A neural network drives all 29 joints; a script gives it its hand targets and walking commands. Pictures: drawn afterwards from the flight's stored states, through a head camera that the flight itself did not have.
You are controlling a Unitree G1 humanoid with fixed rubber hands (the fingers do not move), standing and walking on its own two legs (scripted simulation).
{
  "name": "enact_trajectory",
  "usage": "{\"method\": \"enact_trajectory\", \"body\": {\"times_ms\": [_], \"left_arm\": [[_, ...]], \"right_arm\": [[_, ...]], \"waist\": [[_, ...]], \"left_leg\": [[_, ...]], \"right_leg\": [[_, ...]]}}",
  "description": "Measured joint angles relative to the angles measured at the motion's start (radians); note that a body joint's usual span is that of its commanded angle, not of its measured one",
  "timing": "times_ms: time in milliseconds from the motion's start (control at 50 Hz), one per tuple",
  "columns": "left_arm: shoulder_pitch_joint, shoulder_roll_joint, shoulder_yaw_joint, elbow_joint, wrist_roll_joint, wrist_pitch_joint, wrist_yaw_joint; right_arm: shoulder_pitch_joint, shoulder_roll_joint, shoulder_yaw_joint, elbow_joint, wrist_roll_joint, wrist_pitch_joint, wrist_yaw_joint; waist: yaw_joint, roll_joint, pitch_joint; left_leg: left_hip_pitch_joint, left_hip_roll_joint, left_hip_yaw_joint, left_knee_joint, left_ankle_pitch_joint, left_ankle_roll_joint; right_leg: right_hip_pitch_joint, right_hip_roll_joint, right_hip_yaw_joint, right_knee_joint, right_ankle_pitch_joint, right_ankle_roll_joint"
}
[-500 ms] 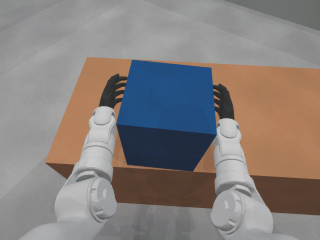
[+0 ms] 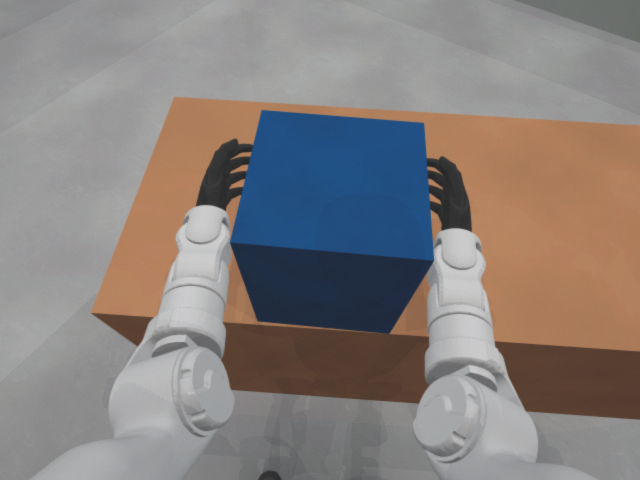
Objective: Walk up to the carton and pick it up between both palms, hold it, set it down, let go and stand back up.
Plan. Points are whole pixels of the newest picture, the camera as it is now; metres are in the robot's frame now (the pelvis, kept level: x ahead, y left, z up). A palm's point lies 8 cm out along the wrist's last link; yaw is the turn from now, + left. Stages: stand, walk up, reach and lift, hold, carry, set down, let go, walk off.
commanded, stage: set down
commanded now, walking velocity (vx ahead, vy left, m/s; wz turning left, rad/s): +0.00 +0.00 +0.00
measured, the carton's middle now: (331, 232) +0.44 -0.03 -0.01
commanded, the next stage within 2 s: none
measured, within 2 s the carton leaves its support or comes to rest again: neither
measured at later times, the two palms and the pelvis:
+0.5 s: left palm (216, 202) +0.44 +0.12 +0.06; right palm (452, 222) +0.41 -0.18 +0.05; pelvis +0.01 +0.00 +0.00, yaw +0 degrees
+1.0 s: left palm (219, 204) +0.45 +0.12 +0.04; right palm (451, 220) +0.42 -0.18 +0.04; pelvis +0.01 +0.00 +0.00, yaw -2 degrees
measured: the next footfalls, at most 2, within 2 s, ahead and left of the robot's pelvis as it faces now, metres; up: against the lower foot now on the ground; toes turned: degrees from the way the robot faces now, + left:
none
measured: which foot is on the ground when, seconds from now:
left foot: down 0.00-1.00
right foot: down 0.00-1.00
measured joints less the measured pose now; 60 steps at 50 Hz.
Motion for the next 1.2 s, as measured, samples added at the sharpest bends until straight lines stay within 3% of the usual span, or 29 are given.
{"method": "enact_trajectory", "body": {"times_ms": [580, 880, 960, 1080, 1200], "left_arm": [[0.040, -0.028, 0.026, -0.081, 0.014, -0.004, -0.036], [0.047, -0.009, 0.010, -0.063, -0.017, -0.039, -0.012], [0.040, 0.028, -0.033, -0.003, -0.069, -0.058, 0.011], [-0.018, 0.139, -0.206, 0.204, -0.261, -0.139, 0.083], [-0.130, 0.208, -0.332, 0.400, -0.404, -0.192, 0.127]], "right_arm": [[0.034, 0.015, 0.035, -0.046, 0.037, -0.009, 0.006], [0.033, -0.006, 0.083, -0.018, 0.100, -0.019, 0.010], [0.016, -0.047, 0.129, 0.050, 0.160, -0.019, 0.001], [-0.061, -0.164, 0.305, 0.275, 0.377, -0.058, -0.060], [-0.175, -0.255, 0.460, 0.489, 0.550, -0.114, -0.096]], "waist": [[-0.007, -0.001, 0.026], [-0.009, -0.015, 0.015], [-0.003, -0.017, -0.016], [0.014, -0.013, -0.129], [0.021, 0.000, -0.206]], "left_leg": [[0.023, 0.000, -0.007, 0.005, -0.014, -0.004], [-0.005, 0.003, 0.009, 0.018, -0.021, -0.002], [-0.041, 0.006, 0.022, 0.034, -0.027, 0.000], [-0.192, 0.017, 0.053, 0.099, -0.046, 0.005], [-0.319, 0.023, 0.067, 0.158, -0.056, 0.012]], "right_leg": [[0.023, 0.000, -0.008, 0.009, -0.018, -0.003], [-0.016, 0.001, 0.008, 0.031, -0.023, -0.003], [-0.060, 0.002, 0.022, 0.052, -0.026, -0.002], [-0.222, 0.009, 0.058, 0.114, -0.029, 0.001], [-0.346, 0.015, 0.086, 0.154, -0.020, 0.011]]}}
